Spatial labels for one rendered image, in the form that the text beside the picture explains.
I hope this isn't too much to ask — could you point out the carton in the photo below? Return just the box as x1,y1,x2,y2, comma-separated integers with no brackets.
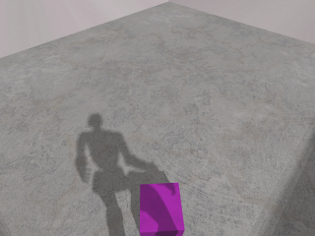
140,182,185,236

